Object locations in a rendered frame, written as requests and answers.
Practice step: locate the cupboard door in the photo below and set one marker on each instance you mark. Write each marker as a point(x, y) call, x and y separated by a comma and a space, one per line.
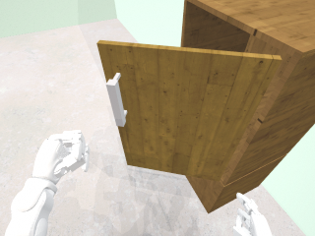
point(187, 108)

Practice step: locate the robot right hand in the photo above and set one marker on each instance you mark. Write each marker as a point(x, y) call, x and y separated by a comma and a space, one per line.
point(256, 224)

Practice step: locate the handle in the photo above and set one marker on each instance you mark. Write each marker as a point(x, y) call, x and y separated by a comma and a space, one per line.
point(115, 98)

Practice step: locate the left robot forearm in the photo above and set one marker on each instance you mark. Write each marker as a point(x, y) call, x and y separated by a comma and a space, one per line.
point(31, 208)

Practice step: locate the robot left hand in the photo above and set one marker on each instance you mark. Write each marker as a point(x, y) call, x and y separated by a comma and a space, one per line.
point(48, 162)

